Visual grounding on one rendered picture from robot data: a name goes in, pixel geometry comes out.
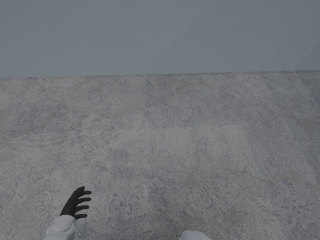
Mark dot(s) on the robot left hand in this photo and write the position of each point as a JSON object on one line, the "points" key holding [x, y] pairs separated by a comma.
{"points": [[71, 207]]}

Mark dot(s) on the left robot forearm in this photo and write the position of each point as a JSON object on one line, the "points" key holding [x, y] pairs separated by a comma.
{"points": [[62, 228]]}

